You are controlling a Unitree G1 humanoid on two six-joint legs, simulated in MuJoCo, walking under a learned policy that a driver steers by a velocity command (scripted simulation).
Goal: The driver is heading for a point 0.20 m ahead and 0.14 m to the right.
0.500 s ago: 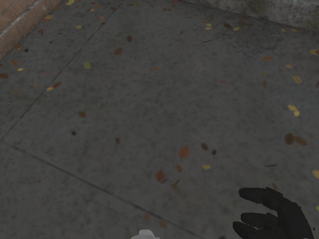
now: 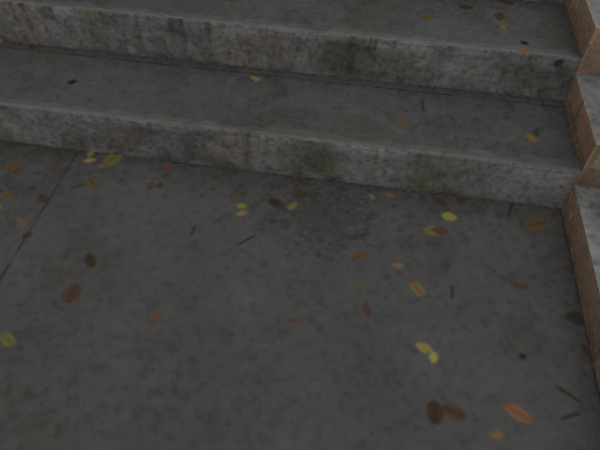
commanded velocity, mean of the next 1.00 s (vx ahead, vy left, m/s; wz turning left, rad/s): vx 0.12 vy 0.00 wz -0.11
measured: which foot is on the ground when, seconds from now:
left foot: down 0.00-0.06, up 0.08-0.46, down 0.48-1.00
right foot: up 0.00-0.04, down 0.06-0.48, up 0.50-0.70, down 0.72-1.00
